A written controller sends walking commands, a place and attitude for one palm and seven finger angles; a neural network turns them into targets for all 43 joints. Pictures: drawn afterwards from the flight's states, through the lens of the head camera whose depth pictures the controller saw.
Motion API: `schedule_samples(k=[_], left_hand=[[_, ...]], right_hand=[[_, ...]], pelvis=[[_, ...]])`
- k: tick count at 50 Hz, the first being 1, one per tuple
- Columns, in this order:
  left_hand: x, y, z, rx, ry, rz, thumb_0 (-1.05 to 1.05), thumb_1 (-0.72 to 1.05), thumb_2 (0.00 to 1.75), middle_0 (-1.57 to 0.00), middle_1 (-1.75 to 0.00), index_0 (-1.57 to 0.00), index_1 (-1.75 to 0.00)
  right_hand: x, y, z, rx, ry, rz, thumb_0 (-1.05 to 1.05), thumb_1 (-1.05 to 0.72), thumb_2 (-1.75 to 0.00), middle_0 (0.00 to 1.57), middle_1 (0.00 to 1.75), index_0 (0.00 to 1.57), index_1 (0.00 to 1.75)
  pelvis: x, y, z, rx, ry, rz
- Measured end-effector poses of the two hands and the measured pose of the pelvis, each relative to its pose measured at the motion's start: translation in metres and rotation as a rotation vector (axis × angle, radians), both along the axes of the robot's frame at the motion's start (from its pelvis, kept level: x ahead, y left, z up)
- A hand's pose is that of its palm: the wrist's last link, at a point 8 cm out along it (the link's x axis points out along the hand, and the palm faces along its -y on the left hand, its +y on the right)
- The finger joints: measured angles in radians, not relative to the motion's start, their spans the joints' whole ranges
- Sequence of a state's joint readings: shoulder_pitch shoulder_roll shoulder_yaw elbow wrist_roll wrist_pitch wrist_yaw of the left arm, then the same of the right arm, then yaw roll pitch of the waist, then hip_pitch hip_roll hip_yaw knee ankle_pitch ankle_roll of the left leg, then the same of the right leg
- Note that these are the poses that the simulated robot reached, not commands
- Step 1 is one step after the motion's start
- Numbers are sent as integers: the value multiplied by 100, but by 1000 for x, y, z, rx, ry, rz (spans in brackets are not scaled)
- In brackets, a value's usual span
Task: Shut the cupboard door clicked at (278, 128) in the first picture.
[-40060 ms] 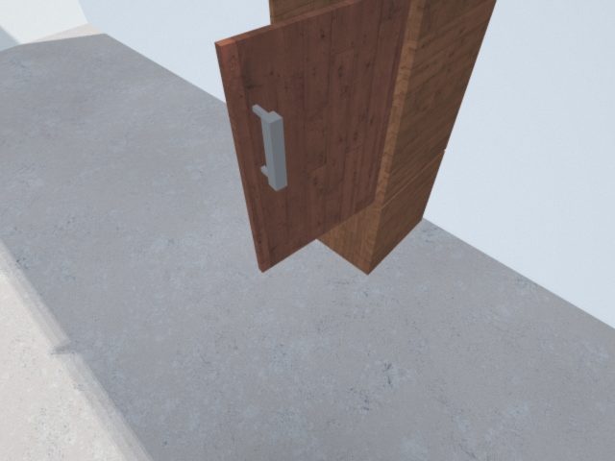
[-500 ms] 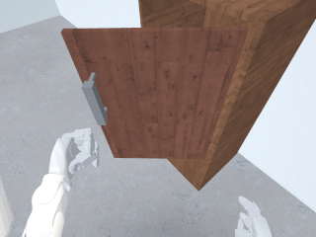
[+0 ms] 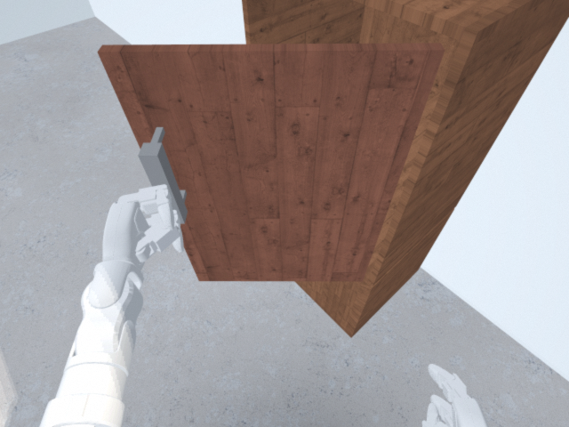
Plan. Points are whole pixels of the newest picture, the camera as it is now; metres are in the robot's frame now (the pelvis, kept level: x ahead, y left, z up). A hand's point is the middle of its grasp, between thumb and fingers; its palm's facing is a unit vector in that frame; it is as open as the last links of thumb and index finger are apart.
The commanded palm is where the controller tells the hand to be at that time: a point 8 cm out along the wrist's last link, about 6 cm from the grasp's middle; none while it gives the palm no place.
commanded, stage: bring the fist close to the handle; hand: left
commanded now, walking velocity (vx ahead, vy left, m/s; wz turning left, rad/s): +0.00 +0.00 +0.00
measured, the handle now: (169, 177) +0.46 +0.21 +0.09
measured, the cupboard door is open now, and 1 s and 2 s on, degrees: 48 43 30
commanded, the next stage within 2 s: push the door shut along its arc in 0.50 s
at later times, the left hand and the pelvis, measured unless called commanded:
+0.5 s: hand (175, 219) +0.37 +0.17 +0.09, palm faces +0.05 -1.00 -0.03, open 3.1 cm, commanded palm +0.34 +0.22 +0.09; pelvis +0.00 +0.00 +0.00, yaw -1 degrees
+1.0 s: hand (178, 199) +0.41 +0.18 +0.09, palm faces -0.06 -1.00 -0.02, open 3.2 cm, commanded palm +0.39 +0.22 +0.09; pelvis -0.01 +0.01 +0.00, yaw +0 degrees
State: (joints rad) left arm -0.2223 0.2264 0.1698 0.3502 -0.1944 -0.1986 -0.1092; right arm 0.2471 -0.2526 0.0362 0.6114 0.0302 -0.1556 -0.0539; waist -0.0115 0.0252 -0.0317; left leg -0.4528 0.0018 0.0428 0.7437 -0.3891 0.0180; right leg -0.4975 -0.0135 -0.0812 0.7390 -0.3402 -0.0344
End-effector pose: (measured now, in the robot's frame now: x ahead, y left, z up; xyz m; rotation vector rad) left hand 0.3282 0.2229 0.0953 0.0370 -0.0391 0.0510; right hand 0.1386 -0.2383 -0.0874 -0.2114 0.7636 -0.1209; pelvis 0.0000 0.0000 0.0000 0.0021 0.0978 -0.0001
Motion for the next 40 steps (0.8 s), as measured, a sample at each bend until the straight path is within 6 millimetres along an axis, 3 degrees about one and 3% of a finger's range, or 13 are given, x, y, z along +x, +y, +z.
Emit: schedule_samples(k=[9,18,30,40], left_hand=[[28,-10,-4,-18,41,-34,1,90,90,-130,-150,-130,-150],[24,-5,-3,-11,10,1,1,90,90,-130,-150,-130,-150],[19,2,-3,-21,12,-15,1,90,90,-130,-150,-130,-150],[36,8,-5,-9,32,-51,1,89,91,-130,-150,-130,-150]], right_hand=[[-21,-9,-9,-4,79,-38,1,-90,-89,20,30,20,30],[-38,-18,-9,-6,121,-77,1,-90,-89,20,30,20,30],[-29,-18,-6,-21,102,-63,1,-90,-89,20,30,20,30],[-26,-11,-5,-29,95,-52,1,-90,-89,20,30,20,30]], pelvis=[[-1,-1,0,2,17,-5],[1,-3,2,6,16,-23],[-4,-2,2,0,13,-11],[-8,2,0,-3,19,-4]])
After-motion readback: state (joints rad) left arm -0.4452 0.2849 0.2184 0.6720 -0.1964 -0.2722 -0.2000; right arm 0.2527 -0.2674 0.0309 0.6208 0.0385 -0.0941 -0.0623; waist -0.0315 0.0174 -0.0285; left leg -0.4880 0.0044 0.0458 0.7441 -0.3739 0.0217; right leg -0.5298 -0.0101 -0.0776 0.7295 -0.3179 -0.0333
